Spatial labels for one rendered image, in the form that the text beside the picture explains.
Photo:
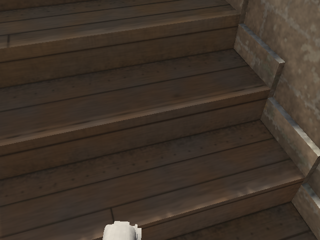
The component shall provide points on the robot left thigh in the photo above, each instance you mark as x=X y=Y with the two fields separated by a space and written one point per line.
x=122 y=230

